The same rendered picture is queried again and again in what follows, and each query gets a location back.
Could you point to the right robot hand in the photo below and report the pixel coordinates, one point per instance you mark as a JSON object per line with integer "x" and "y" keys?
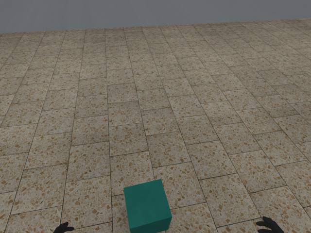
{"x": 269, "y": 223}

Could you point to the left robot hand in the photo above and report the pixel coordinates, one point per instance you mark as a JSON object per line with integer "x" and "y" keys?
{"x": 63, "y": 228}

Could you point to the carton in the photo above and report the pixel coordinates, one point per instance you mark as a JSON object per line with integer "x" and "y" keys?
{"x": 147, "y": 207}

